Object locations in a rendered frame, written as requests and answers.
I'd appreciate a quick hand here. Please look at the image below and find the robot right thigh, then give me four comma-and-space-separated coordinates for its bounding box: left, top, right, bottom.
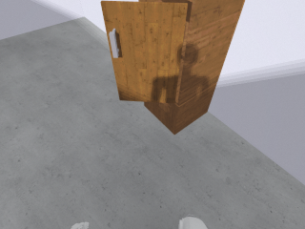
178, 217, 208, 229

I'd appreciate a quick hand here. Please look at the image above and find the handle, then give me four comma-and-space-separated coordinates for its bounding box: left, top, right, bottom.
109, 28, 119, 58

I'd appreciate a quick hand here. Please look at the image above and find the cupboard door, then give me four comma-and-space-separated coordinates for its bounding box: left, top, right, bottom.
100, 0, 188, 104

